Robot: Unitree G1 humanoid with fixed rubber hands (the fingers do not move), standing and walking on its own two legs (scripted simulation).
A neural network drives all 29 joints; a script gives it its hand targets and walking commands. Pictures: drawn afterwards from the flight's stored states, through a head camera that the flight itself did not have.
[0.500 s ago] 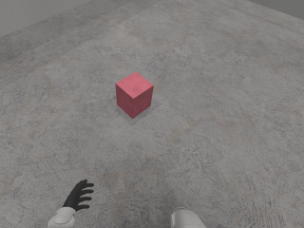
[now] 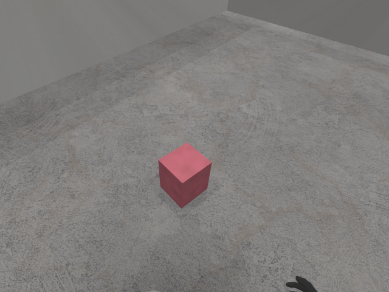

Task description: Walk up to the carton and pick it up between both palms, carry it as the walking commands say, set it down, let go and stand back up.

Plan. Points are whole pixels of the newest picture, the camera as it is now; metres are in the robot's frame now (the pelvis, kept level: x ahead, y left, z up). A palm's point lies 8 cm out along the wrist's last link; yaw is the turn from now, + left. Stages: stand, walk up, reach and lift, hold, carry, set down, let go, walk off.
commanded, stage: walk up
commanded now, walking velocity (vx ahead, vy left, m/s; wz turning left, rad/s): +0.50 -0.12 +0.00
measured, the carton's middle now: (184, 175) +0.85 +0.00 -0.62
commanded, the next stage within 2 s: none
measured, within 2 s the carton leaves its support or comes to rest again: neither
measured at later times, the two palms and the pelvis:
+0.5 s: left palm (127, 236) +0.27 +0.16 -0.07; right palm (323, 246) +0.25 -0.33 -0.11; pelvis +0.21 -0.10 +0.03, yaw +2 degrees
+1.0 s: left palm (103, 241) +0.26 +0.22 -0.10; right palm (289, 213) +0.34 -0.28 -0.12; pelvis +0.29 -0.04 +0.02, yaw +2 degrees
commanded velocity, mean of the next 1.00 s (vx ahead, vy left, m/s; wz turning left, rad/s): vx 0.33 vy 0.10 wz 0.00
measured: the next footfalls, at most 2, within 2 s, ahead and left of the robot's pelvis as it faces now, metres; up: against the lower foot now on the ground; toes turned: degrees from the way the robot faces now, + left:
right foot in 0.34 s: +0.25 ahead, -0.15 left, +0.00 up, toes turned -4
left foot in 1.08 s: +0.39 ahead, +0.12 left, +0.00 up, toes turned +2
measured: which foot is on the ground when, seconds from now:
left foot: down 0.00-0.34, up 0.36-1.00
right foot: up 0.00-0.32, down 0.34-1.00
